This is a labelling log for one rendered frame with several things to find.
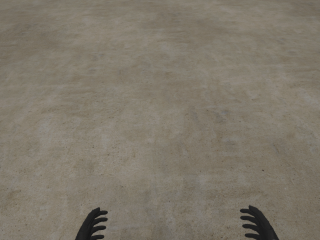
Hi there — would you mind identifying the left robot hand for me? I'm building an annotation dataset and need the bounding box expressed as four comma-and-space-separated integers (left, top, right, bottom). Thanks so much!
75, 207, 108, 240

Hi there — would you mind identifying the right robot hand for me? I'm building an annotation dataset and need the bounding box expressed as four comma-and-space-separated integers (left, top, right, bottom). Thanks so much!
240, 205, 279, 240

